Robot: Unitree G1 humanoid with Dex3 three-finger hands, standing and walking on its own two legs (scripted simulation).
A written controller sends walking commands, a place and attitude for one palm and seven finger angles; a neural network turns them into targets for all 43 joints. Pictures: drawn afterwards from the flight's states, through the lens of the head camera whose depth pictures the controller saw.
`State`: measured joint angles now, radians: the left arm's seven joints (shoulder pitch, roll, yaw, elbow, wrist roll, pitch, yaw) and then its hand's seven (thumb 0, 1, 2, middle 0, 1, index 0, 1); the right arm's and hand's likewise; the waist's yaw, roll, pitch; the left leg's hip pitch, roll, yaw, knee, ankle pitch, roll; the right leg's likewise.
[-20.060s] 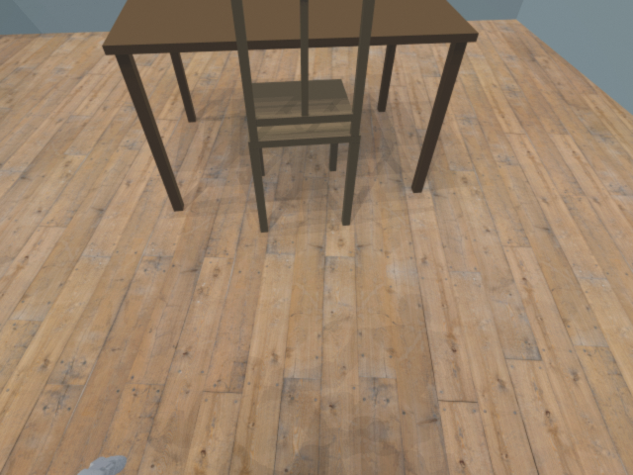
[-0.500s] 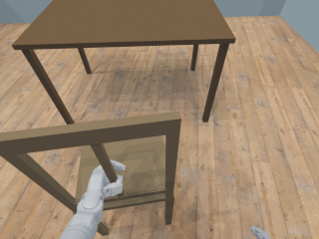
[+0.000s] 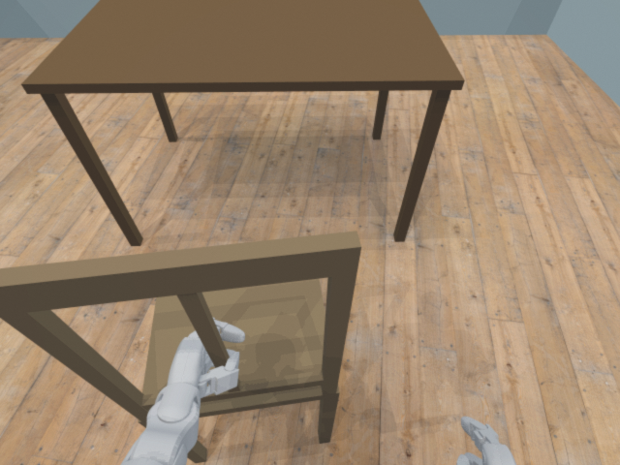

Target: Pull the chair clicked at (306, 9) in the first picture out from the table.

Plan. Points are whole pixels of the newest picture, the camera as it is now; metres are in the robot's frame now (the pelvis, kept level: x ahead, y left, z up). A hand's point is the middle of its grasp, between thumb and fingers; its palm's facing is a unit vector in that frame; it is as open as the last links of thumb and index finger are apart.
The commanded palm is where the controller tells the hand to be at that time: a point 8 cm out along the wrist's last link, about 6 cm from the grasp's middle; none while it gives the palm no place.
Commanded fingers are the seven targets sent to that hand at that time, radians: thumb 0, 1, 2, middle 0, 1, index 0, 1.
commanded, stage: open the thumb and straighten the fingers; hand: left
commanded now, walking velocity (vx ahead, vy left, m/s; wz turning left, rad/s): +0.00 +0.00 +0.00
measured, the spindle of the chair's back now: (216, 349) +0.28 +0.15 -0.05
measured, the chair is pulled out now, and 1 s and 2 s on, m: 0.60 0.60 0.60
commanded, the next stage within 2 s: draw the fingers out of the gap in 0.78 s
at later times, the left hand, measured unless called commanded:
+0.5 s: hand (220, 362) +0.27 +0.15 -0.07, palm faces +0.01 -0.99 -0.14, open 13.5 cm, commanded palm +0.25 +0.19 -0.05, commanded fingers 0.00 -0.55 0.20 -0.15 -0.44 -0.15 -0.44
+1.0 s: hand (215, 381) +0.25 +0.15 -0.08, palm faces +0.03 -0.99 -0.15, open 17.4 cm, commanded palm +0.22 +0.20 -0.05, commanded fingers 0.00 -0.55 0.20 0.00 0.00 0.00 0.00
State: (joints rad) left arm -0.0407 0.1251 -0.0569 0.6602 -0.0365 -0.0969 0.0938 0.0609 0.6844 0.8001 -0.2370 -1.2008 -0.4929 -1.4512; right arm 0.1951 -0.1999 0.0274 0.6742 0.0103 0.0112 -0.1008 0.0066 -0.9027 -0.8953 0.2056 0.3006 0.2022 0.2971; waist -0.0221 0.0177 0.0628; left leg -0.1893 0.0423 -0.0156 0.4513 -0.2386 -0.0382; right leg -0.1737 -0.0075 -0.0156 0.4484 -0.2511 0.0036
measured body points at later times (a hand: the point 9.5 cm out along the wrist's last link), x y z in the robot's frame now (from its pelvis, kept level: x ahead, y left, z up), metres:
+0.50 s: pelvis +0.01 +0.01 -0.03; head +0.05 +0.00 +0.42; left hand +0.27 +0.20 -0.06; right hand +0.15 -0.24 -0.13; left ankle +0.00 +0.14 -0.74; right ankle -0.01 -0.12 -0.74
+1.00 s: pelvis +0.01 +0.01 -0.04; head +0.05 +0.00 +0.40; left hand +0.24 +0.20 -0.07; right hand +0.18 -0.24 -0.13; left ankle +0.00 +0.14 -0.74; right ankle -0.01 -0.12 -0.74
